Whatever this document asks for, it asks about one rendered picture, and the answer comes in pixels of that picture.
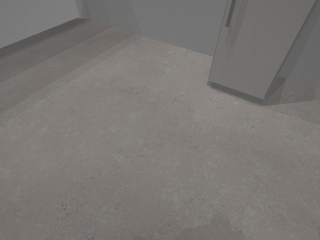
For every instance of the handle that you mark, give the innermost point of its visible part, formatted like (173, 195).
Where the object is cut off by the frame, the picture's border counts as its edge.
(230, 14)

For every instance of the fridge door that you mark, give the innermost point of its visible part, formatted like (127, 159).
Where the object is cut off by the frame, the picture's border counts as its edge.
(251, 50)

